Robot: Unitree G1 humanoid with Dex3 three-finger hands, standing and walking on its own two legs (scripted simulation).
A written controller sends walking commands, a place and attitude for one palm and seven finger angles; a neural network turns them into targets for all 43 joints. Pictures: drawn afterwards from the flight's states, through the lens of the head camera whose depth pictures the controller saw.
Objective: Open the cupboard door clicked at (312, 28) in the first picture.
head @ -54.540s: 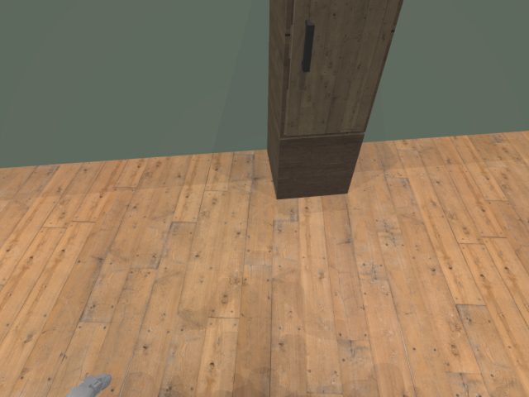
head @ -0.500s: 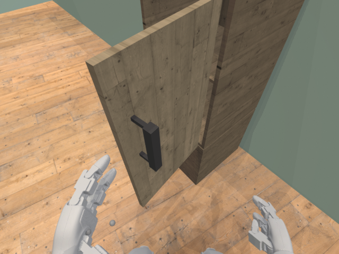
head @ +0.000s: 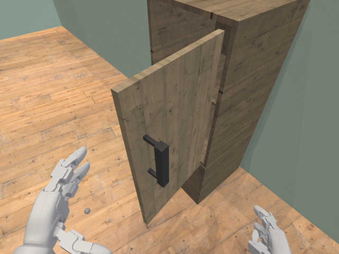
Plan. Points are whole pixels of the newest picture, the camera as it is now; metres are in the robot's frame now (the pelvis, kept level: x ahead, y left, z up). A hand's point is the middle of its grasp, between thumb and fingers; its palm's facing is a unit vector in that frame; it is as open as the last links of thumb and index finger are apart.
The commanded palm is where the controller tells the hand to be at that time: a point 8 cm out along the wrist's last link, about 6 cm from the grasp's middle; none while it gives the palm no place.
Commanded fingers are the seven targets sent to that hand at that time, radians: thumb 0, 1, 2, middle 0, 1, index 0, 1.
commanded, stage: draw the hand back to the body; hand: left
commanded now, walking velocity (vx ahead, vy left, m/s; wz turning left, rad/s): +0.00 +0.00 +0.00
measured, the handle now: (155, 161) +0.32 +0.06 +0.07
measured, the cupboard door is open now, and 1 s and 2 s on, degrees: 100 100 100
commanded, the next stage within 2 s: step back with the hand held close in 1.02 s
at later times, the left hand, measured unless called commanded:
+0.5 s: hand (39, 174) +0.20 +0.24 +0.18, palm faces +0.38 -0.83 -0.41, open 10.8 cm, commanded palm +0.16 +0.29 +0.20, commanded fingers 0.00 0.69 0.81 -0.19 -0.30 -0.19 -0.30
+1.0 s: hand (27, 175) +0.20 +0.25 +0.19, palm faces +0.44 -0.81 -0.39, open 7.4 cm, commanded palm +0.15 +0.29 +0.21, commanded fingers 0.00 0.90 0.90 -0.20 -0.30 -0.20 -0.30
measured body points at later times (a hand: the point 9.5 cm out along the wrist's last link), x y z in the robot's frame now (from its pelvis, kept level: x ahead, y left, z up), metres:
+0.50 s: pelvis +0.02 +0.01 +0.04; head +0.01 -0.02 +0.49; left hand +0.18 +0.28 +0.20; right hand +0.21 -0.20 -0.04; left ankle -0.01 +0.11 -0.70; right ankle +0.00 -0.11 -0.70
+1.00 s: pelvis +0.01 -0.01 +0.04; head -0.01 -0.03 +0.49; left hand +0.17 +0.29 +0.21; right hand +0.19 -0.23 -0.04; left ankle -0.01 +0.11 -0.70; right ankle +0.00 -0.11 -0.70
